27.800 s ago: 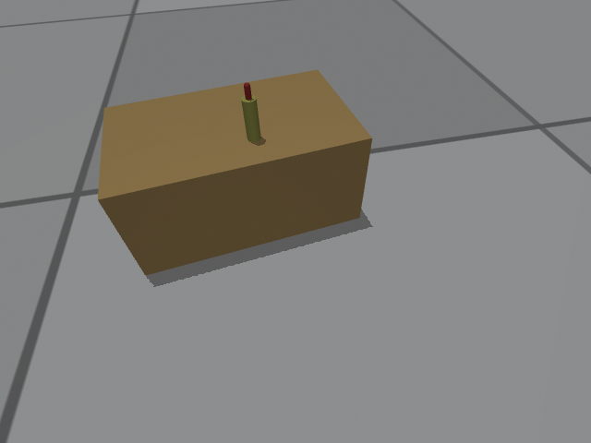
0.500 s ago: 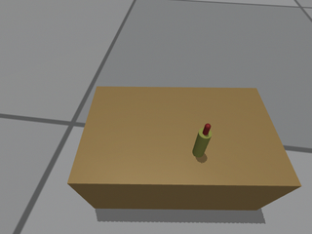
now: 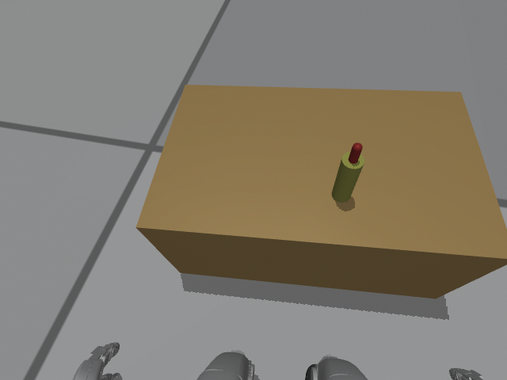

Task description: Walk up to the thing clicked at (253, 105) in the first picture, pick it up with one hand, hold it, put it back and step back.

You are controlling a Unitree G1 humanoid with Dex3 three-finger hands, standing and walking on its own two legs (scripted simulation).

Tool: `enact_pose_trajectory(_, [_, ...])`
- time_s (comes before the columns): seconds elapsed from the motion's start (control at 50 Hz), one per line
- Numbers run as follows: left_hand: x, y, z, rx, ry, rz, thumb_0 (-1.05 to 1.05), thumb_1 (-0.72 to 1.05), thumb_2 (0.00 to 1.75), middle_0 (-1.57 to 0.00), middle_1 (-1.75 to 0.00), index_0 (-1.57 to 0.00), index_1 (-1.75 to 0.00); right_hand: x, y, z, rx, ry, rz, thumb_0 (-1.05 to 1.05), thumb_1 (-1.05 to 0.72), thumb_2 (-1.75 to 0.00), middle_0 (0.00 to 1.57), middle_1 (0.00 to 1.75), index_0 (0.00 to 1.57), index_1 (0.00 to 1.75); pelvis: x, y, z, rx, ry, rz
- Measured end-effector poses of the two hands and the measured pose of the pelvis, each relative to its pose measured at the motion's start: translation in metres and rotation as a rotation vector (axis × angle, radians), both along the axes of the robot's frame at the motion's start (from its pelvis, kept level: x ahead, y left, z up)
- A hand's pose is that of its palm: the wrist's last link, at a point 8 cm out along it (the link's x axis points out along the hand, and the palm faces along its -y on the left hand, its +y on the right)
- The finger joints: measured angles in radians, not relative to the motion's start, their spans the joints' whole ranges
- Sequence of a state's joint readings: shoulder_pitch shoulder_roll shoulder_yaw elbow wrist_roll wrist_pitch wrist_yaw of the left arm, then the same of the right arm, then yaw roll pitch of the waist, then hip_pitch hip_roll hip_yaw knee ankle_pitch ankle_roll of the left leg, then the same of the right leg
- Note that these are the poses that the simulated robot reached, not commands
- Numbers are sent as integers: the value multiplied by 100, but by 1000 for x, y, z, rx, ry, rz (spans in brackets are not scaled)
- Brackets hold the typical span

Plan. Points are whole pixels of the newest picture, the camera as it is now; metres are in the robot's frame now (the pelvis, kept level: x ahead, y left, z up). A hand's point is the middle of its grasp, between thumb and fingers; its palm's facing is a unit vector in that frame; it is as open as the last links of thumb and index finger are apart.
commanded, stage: step back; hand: right
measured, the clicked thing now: (348, 172) +0.58 -0.18 -0.20
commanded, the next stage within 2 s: none
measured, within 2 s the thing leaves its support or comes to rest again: neither
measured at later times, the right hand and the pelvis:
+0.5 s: hand out of the picture +0.00 -0.25 -0.15, palm faces +0.04 +0.93 -0.37, open 7.4 cm; pelvis -0.13 +0.02 -0.01, yaw -6 degrees
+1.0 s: hand out of the picture -0.21 -0.22 -0.14, palm faces -0.01 +0.91 -0.41, open 7.4 cm; pelvis -0.27 +0.05 +0.00, yaw -3 degrees
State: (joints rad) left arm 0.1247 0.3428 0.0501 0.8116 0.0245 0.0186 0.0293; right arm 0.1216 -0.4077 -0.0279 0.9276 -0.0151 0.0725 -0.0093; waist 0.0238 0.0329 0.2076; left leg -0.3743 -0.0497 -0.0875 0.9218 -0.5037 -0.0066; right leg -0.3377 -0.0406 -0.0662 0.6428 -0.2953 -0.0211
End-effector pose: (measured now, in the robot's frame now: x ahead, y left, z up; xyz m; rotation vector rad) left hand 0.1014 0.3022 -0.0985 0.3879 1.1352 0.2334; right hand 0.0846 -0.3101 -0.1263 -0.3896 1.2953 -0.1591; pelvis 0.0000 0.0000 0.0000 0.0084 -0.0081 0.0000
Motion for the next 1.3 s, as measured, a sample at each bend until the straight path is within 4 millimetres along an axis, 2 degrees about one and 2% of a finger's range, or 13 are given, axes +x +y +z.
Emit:
enact_pose_trajectory(0.12, [-24,27,-21,-33,-19,15,0,90,90,-21,-30,-21,-30,-16,22,10,-28,-61,29,1,-91,-89,20,30,20,30,-30,21,-10,6,-24,15])
enact_pose_trajectory(0.2, [-42,38,-18,-33,3,29,1,90,90,-21,-30,-20,-30,-31,32,27,-29,-105,20,0,-90,-89,20,30,20,30,-46,27,-1,-26,-24,2])
enact_pose_trajectory(0.32, [-80,44,-11,-26,29,4,1,90,90,-21,-30,-20,-30,-45,36,41,-34,-183,3,0,-90,-89,20,30,20,30,-75,29,6,-34,-15,-44])
enact_pose_trajectory(0.42, [-114,39,-11,-9,74,-34,1,90,90,-20,-30,-20,-30,-68,29,35,-18,-240,-14,0,-90,-89,20,30,20,30,-106,25,1,-26,-21,-90])
enact_pose_trajectory(0.5, [-142,27,-11,14,78,-57,1,90,90,-20,-30,-20,-30,-99,15,16,6,-247,-51,0,-90,-89,20,30,20,30,-132,17,-10,-36,-33,-109])
enact_pose_trajectory(0.6, [-176,17,4,15,81,-66,1,90,90,-21,-30,-20,-30,-151,11,9,26,-174,-114,0,-90,-89,20,30,20,30,-156,16,-1,1,-32,-115])
enact_pose_trajectory(0.66, [-180,19,10,26,60,-69,1,90,90,-21,-30,-21,-30,-185,11,8,18,-128,-121,0,-90,-89,20,30,20,30,-170,19,2,9,-20,-97])
enact_pose_trajectory(0.76, [-176,30,12,37,-38,-85,1,90,90,-21,-30,-21,-30,-236,17,4,-12,-26,-98,1,-91,-90,20,30,20,30,-198,28,-1,2,-12,-53])
enact_pose_trajectory(0.84, [-178,45,-2,16,-99,-86,1,90,90,-21,-30,-21,-30,-264,29,3,-39,-5,-75,1,-91,-90,20,30,20,30,-225,42,-12,8,-20,-20])
enact_pose_trajectory(0.92, [-196,52,-8,-6,-80,-71,1,90,90,-21,-30,-20,-30,-285,44,15,-33,-33,-75,1,-90,-89,20,30,20,30,-248,49,-7,-7,-36,-34])
enact_pose_trajectory(1.06, [-250,50,-8,-32,-26,-75,1,90,90,-21,-30,-20,-30,-299,46,32,-44,-123,-65,1,-90,-89,21,30,20,30,-285,47,2,-29,-20,-78])
enact_pose_trajectory(1.18, [-308,40,-15,-3,38,-95,1,90,90,-21,-30,-20,-30,-312,29,18,-27,-209,-63,0,-90,-89,21,30,20,30,-326,36,-10,-26,-22,-124])
enact_pose_trajectory(1.3, [-368,34,-1,4,74,-74,1,90,90,-21,-30,-20,-30,-349,26,14,-3,-190,-97,0,-90,-89,20,30,20,30,-360,35,-2,1,-26,-115])
